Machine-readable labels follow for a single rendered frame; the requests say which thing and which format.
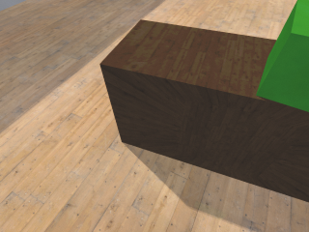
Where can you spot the pedestal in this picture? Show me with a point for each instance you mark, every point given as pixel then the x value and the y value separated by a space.
pixel 189 94

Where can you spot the carton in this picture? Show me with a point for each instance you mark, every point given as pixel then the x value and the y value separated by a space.
pixel 285 77

